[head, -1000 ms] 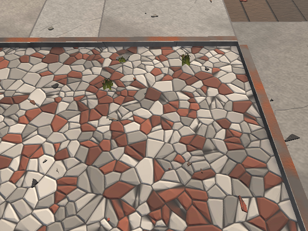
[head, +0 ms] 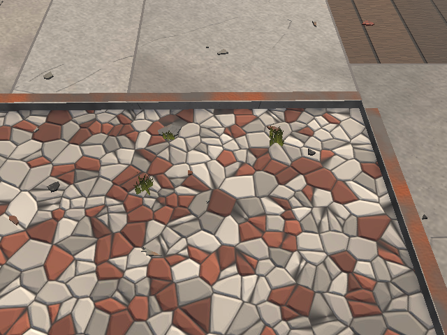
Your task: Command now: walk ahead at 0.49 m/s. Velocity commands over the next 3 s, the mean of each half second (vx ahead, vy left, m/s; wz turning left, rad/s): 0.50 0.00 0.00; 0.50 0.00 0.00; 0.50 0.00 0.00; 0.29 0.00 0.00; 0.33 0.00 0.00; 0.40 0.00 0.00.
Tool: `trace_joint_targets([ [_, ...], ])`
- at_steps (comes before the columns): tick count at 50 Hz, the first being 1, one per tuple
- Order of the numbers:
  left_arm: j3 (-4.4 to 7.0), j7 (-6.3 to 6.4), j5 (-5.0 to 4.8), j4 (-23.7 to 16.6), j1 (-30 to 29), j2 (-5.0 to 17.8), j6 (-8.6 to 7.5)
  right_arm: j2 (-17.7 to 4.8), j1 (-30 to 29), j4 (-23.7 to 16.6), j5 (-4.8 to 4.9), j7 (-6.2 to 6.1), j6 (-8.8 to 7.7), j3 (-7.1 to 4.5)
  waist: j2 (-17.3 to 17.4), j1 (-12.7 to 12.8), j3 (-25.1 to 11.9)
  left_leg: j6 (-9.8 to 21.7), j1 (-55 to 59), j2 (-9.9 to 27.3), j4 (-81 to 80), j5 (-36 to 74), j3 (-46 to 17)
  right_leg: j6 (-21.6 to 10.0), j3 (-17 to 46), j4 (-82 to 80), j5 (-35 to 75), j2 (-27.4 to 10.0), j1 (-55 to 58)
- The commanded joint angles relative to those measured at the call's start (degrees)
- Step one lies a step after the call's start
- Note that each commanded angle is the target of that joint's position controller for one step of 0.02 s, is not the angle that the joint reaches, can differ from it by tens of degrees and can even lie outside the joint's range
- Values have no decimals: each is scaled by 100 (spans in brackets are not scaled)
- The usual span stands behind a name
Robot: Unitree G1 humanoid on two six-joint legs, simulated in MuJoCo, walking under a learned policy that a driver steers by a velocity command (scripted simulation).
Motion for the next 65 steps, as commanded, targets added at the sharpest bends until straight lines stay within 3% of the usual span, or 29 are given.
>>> trace_joint_targets([
  [1,86,44,45,-215,400,240,110,-638,-88,-239,-7,-83,-115,-75,524,291,-149,1031,144,1635,-1620,151,-1601,72,221,-500,429,-450,-493],
  [5,101,3,128,-520,-485,296,102,-812,353,-178,19,-240,-59,-103,432,85,46,908,487,1531,-1734,455,-1233,284,119,-1912,1712,-410,-1099],
  [9,24,-98,75,-717,-1301,182,55,-877,780,-97,92,-275,-20,-108,476,-194,165,710,757,1373,-1691,574,-815,304,-194,-3189,2461,-100,-798],
  [13,-23,-241,23,-954,-1861,227,12,-929,1168,65,125,-283,87,-145,520,-350,319,673,1580,1685,-1327,698,-831,195,-207,-3770,2068,25,-956],
  [16,44,-320,8,-989,-1594,462,-43,-1055,1054,60,135,-309,176,-207,703,-58,129,513,1997,1887,-789,1727,-865,-48,-294,-4022,1427,210,-404],
  [18,281,-288,41,-550,-118,892,-58,-952,824,-30,127,-310,230,-164,668,682,-764,259,1649,1461,906,3258,-484,-339,-550,-4120,1443,539,1652],
  [19,412,-232,121,-319,986,1357,-47,-747,893,-179,27,-310,226,-64,10,985,-1664,41,415,1105,2778,1790,-196,-725,677,-3947,1522,-528,3482],
  [20,459,-271,147,-185,1279,1672,-18,42,1565,-209,48,-247,85,146,-1532,554,-2302,-305,-1882,-30,4683,-2098,-395,-1624,3533,-4764,340,-1717,5231],
  [21,295,-281,108,-235,1208,1122,-27,-545,1222,-165,193,-218,-58,27,-1030,746,-2217,-191,-2549,206,5420,-2500,-1200,-1469,3922,-5157,-204,-1613,5192],
  [22,217,-262,87,-337,699,855,-46,-829,687,-334,307,-202,-141,-48,-773,688,-1432,-85,-2946,504,5530,-2037,-1103,-1206,3013,-5187,116,-1442,4519],
  [23,159,-260,120,-457,233,716,-55,-836,383,-393,284,-241,-161,-51,-252,519,-1014,-66,-2749,817,5303,-1482,-946,-1076,2301,-5306,756,-1239,3667],
  [25,66,-288,237,-483,-184,415,-82,-731,336,-387,164,-289,-46,-120,-134,151,-608,-71,-2119,1156,4709,-924,-955,-958,1488,-5645,1434,-888,2469],
  [27,69,-287,212,-388,-66,436,-102,-495,480,-362,158,-298,95,-106,-197,17,-487,-118,-1895,1232,4322,-804,-910,-1019,1157,-5931,1585,-789,2102],
  [30,128,-177,193,-279,209,690,-102,-506,-30,-551,85,-315,168,-123,-55,57,-193,-295,-2380,1282,3516,-155,-852,-1070,822,-6198,1840,-773,2063],
  [36,125,-63,116,-124,716,740,-25,-353,-1165,-870,94,-218,117,-57,-116,378,83,-392,-2310,1005,1586,1367,-553,-790,151,-6315,1845,-485,2288],
  [41,171,-42,70,108,1147,800,91,-389,-1843,-1146,153,-66,58,1,-151,556,321,-251,-2451,858,877,1015,-513,-756,147,-5964,1968,-823,3150],
  [44,231,-10,53,111,992,922,170,-613,-1554,-1155,167,4,3,-68,-311,259,111,-22,-1804,662,661,407,-392,-599,144,-5436,3065,-978,3475],
  [46,189,-7,57,39,766,829,221,-1021,-113,-718,133,-33,-5,-298,-265,-463,-755,252,268,333,575,453,-130,-347,-219,-3805,4474,-557,3071],
  [47,96,-4,155,-98,833,649,222,-1461,962,-488,57,-90,5,-427,376,-770,-1613,619,2092,1351,748,545,-1310,-130,-487,-1982,2952,-196,1829],
  [48,-131,-79,155,-133,1548,-169,78,-1832,1299,-349,49,-66,31,-483,1934,-340,-2326,1589,3925,2605,4,-480,-4142,230,-282,1,-1047,932,-460],
  [49,-14,-113,10,-93,1170,403,-70,-1289,1261,-384,98,-64,34,-324,1454,-550,-2264,1456,3863,2505,-474,-1190,-4608,136,509,734,-1558,729,-1149],
  [50,67,-128,-117,-270,602,705,-155,-1031,732,-484,112,-88,11,-250,1202,-496,-1426,1172,3156,2326,-537,-1010,-3726,31,411,845,-1113,425,-1575],
  [51,71,-87,-102,-337,291,716,-173,-876,255,-610,76,-94,-1,-191,682,-322,-993,1015,2287,2122,-660,-487,-3030,9,250,600,-546,103,-1387],
  [52,117,-44,-7,-348,145,694,-138,-706,-65,-650,15,-78,-13,-142,495,-146,-644,935,1485,1930,-829,5,-2538,26,198,219,-195,-84,-1102],
  [53,141,-30,29,-328,274,616,-58,-569,-182,-641,-47,-66,-33,-94,605,62,-563,873,1015,1779,-996,239,-2214,19,252,-16,27,-236,-712],
  [55,123,-17,40,-303,432,369,81,-596,-77,-552,-20,-64,-55,-98,654,203,-448,924,613,1686,-1290,389,-1880,59,212,-408,150,-318,-458],
  [57,126,-1,84,-420,140,350,143,-807,98,-474,-1,-134,-71,-143,556,203,-247,982,514,1689,-1505,598,-1645,172,160,-891,544,-359,-732],
  [60,133,-22,134,-612,-435,352,144,-894,347,-395,18,-235,-32,-154,480,81,-92,878,699,1587,-1617,837,-1310,303,115,-1866,1499,-336,-1101],
  [65,42,-133,77,-856,-1379,211,93,-930,815,-238,88,-279,15,-140,523,-231,131,665,954,1398,-1637,783,-829,301,-184,-3325,2464,-36,-811],
])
